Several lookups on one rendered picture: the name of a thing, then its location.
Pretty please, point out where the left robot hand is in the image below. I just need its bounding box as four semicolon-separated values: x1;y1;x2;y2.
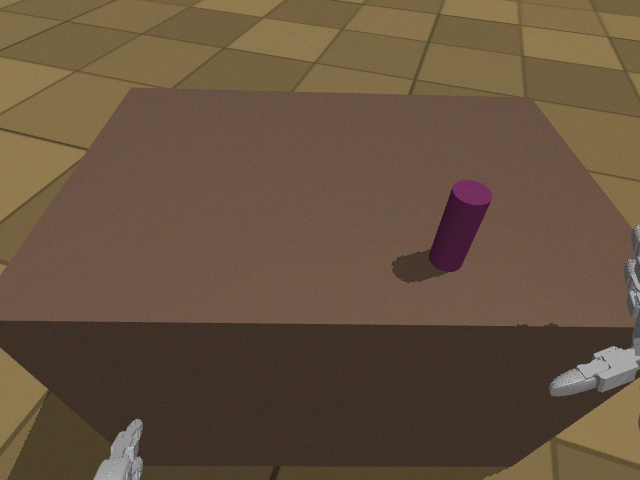
93;419;143;480

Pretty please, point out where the can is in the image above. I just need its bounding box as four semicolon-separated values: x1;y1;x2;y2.
429;180;493;272

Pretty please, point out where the right robot hand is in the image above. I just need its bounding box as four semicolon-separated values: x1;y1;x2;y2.
549;225;640;396

